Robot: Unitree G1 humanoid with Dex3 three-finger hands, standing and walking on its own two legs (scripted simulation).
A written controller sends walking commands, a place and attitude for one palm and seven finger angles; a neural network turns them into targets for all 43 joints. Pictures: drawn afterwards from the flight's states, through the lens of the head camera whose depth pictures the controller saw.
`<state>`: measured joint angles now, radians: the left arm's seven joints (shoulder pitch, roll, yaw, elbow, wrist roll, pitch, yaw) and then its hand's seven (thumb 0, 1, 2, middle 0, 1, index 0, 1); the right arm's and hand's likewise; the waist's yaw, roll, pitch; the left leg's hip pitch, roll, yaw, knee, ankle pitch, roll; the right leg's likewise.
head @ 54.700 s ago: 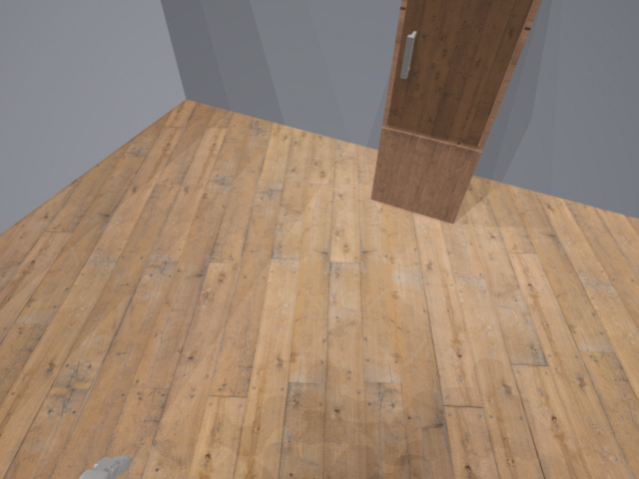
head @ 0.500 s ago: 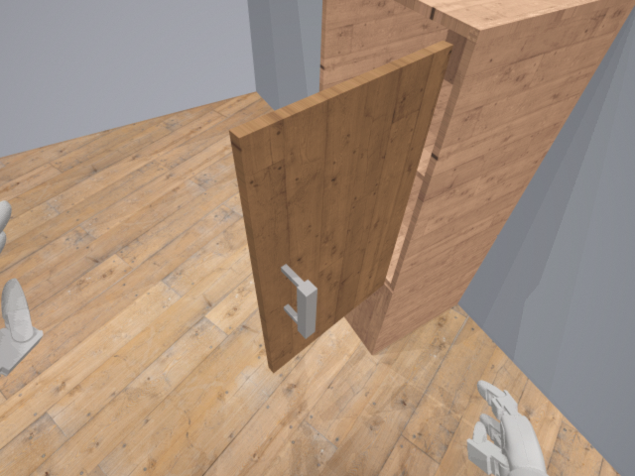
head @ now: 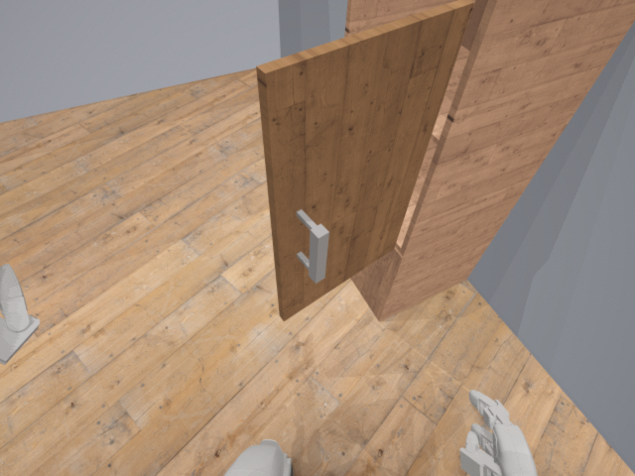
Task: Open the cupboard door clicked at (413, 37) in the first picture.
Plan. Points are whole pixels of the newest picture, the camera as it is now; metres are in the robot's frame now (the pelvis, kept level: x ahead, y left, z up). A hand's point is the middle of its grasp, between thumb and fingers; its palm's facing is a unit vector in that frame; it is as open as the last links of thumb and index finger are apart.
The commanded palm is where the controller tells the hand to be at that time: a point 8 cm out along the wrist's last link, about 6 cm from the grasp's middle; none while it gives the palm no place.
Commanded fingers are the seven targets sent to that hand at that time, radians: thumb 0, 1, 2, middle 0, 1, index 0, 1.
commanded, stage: step back with the hand held close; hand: left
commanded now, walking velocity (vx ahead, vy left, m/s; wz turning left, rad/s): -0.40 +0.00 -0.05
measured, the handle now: (310, 247) +0.47 +0.05 -0.05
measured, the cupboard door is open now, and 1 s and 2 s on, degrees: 100 100 100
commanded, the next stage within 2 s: stop stepping back and stand still in 0.10 s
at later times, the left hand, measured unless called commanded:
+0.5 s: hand out of the picture +0.08 +0.23 +0.17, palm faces +0.37 -0.79 -0.50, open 7.4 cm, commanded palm +0.03 +0.27 +0.19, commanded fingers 0.00 0.90 0.90 -0.20 -0.30 -0.20 -0.30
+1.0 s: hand out of the picture +0.06 +0.23 +0.17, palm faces +0.40 -0.78 -0.48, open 7.4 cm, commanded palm none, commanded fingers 0.00 0.90 0.90 -0.20 -0.30 -0.20 -0.30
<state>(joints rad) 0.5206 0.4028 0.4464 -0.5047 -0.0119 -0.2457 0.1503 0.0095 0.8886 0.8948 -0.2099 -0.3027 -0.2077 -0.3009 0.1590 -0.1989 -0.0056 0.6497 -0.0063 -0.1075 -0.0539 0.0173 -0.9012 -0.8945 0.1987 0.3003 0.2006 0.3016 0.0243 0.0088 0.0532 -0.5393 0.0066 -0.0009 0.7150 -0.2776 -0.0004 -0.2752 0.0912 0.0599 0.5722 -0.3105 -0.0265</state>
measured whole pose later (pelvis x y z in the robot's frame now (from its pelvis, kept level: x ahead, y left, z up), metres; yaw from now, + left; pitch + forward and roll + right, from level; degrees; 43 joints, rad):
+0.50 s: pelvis -0.13 -0.02 +0.01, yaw -4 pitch +1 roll +0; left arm 0.58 0.42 0.41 -0.49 -0.03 -0.14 0.15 0.01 0.89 0.89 -0.21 -0.30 -0.21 -0.30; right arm 0.22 -0.19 0.03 0.64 -0.01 -0.09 -0.06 0.01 -0.90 -0.89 0.20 0.30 0.20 0.30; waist 0.00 -0.01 -0.02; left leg -0.43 0.03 0.03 0.64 -0.29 -0.01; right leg -0.19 0.04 -0.04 0.47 -0.29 -0.06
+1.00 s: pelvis -0.15 -0.03 +0.00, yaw -2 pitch +0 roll +0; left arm 0.54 0.39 0.41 -0.43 -0.01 -0.22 0.16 0.01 0.89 0.89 -0.21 -0.30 -0.21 -0.30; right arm 0.25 -0.20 0.01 0.67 0.00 -0.12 -0.06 0.02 -0.90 -0.89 0.20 0.30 0.20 0.30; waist -0.01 0.02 -0.02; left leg -0.31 0.03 0.04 0.68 -0.37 0.01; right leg -0.24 0.04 -0.07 0.55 -0.31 -0.07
